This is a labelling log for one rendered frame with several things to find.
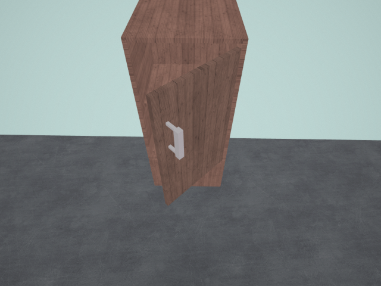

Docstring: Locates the handle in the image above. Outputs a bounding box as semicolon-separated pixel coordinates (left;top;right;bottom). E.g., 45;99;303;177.
165;121;184;160

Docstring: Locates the cupboard door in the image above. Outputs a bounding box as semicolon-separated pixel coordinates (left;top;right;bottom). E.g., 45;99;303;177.
146;47;241;206

